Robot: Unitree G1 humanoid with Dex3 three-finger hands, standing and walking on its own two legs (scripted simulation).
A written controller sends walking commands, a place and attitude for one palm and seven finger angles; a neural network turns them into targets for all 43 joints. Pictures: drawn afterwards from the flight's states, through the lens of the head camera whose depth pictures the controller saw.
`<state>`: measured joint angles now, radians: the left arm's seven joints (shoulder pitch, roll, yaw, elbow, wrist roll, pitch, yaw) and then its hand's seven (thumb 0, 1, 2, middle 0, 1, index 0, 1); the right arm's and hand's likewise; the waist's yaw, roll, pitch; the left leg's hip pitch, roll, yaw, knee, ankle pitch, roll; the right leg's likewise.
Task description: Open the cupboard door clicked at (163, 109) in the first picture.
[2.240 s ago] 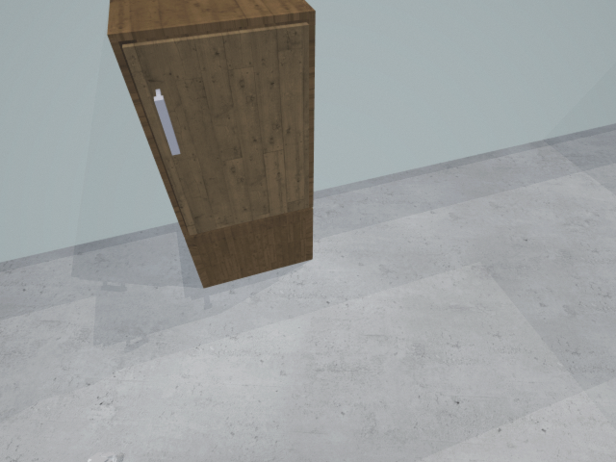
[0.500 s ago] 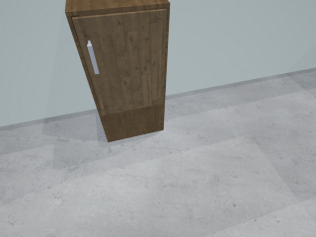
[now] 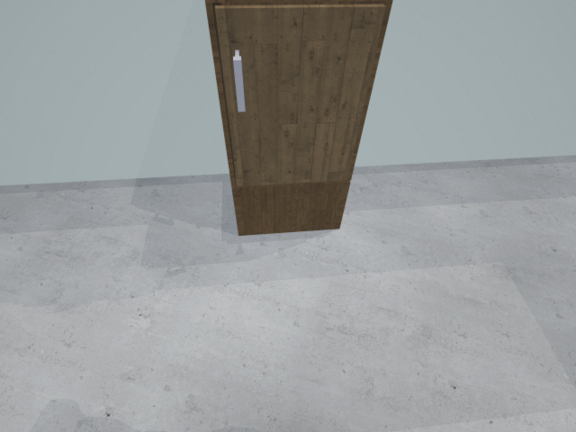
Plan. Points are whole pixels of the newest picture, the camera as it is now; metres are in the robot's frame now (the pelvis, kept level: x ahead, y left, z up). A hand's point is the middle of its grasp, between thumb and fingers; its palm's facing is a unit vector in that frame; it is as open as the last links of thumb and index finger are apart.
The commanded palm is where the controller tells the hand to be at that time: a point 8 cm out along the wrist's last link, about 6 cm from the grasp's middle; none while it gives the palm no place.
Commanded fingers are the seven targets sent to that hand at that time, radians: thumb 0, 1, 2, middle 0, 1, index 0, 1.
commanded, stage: take the last steps up to it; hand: left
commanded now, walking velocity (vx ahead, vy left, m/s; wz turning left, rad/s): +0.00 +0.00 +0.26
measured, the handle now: (239, 81) +0.93 +0.16 -0.02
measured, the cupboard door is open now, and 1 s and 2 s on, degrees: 0 0 0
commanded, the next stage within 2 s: come to a stop and stand still in 1.28 s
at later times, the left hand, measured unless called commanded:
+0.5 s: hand out of the picture -0.07 +0.14 -0.19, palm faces +0.16 -0.98 -0.10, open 7.4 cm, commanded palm none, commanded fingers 0.00 0.90 0.90 -0.20 -0.30 -0.20 -0.30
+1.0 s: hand (225, 332) +0.32 +0.13 -0.18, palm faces +0.03 -0.98 -0.21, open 7.4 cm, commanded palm none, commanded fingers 0.00 0.90 0.90 -0.20 -0.30 -0.20 -0.30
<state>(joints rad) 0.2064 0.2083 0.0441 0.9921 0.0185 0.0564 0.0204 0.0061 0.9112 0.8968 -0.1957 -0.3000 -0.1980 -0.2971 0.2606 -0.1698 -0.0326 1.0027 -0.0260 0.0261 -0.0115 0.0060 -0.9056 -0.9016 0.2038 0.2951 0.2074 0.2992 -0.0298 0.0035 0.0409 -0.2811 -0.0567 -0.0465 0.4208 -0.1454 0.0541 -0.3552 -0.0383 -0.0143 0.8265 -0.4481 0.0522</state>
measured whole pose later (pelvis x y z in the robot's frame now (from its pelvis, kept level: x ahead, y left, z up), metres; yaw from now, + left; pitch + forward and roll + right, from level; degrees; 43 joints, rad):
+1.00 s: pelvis +0.21 -0.06 -0.02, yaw +3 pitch -1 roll +0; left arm 0.10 0.19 0.06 1.01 0.02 -0.06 -0.02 0.00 0.91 0.90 -0.19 -0.30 -0.20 -0.30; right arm 0.43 -0.14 -0.05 1.17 -0.02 0.00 -0.01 0.01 -0.91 -0.90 0.20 0.29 0.20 0.30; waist -0.05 0.03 0.08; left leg -0.28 0.13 0.04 1.15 -0.48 0.00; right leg -0.39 -0.06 -0.16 0.65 -0.24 -0.04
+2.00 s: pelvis +0.39 -0.08 -0.01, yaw +6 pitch +0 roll +1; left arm 0.18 0.17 0.06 0.99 0.04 0.02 0.03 0.00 0.91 0.90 -0.20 -0.30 -0.20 -0.30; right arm 0.16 -0.20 -0.06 1.00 -0.02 0.04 0.00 0.01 -0.91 -0.90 0.20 0.29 0.20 0.30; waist 0.03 -0.01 0.06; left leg -0.30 0.02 0.05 0.75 -0.42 -0.03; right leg -0.35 -0.11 -0.10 0.54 -0.18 0.01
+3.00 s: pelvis +0.33 -0.05 +0.00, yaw +6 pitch -3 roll +0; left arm 0.25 0.26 0.00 1.00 0.03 -0.01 0.02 0.01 0.91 0.90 -0.20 -0.30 -0.20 -0.30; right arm 0.21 -0.26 -0.02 1.01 -0.02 -0.01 -0.01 0.01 -0.91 -0.90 0.20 0.29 0.20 0.30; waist 0.00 0.00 -0.01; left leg -0.22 -0.01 0.07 0.48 -0.21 0.04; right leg -0.20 -0.03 -0.04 0.48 -0.23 0.01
